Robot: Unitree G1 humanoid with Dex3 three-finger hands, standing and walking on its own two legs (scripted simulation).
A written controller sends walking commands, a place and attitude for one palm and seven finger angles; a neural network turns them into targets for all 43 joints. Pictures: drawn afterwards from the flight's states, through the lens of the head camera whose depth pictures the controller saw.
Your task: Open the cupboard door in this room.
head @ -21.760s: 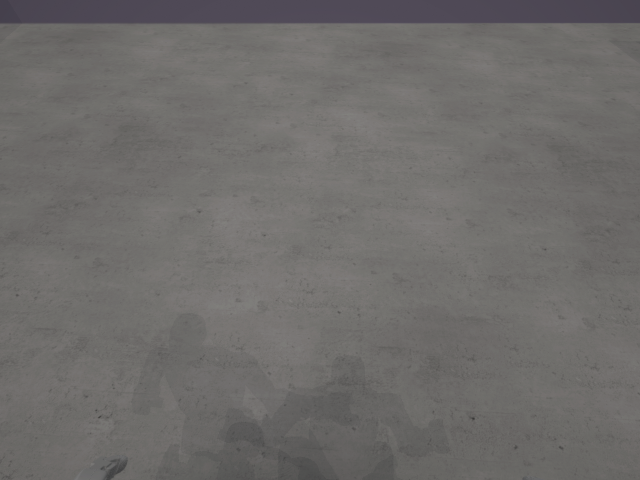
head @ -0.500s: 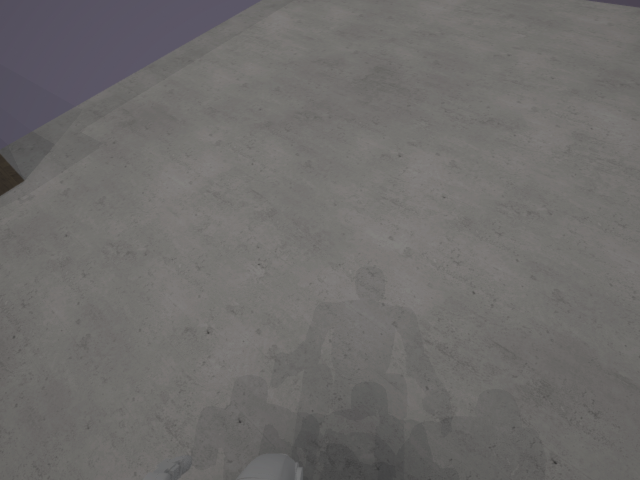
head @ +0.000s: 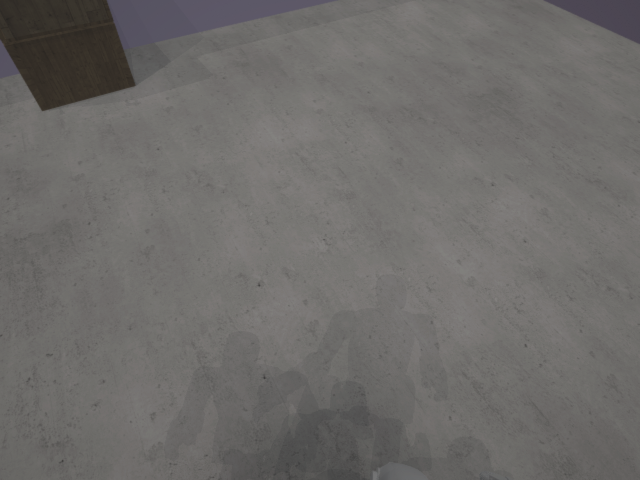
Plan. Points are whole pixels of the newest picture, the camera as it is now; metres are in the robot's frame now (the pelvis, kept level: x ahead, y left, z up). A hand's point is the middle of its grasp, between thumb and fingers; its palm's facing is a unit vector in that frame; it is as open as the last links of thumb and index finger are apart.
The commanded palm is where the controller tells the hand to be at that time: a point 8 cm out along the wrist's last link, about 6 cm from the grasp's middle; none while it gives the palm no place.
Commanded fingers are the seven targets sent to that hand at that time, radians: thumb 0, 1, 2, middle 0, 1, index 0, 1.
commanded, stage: turn or walk to find it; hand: left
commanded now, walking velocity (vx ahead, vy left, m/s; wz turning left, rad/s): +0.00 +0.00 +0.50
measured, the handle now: out of the picture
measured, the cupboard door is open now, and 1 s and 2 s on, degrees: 0 0 0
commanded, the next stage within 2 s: none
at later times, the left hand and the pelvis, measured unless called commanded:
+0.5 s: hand out of the picture +0.02 +0.16 -0.15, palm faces +0.27 -0.93 -0.27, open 7.4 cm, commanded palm none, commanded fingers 0.00 0.90 0.90 -0.20 -0.30 -0.20 -0.30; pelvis -0.01 -0.05 +0.00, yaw +16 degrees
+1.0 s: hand out of the picture -0.01 +0.24 -0.16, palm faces +0.51 -0.84 -0.20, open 7.4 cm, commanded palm none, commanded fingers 0.00 0.90 0.90 -0.20 -0.30 -0.20 -0.30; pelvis +0.03 +0.02 +0.01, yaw +31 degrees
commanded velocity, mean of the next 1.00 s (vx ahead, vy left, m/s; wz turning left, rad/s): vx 0.15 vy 0.00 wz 0.49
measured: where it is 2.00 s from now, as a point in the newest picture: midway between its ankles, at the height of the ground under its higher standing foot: (224, 401)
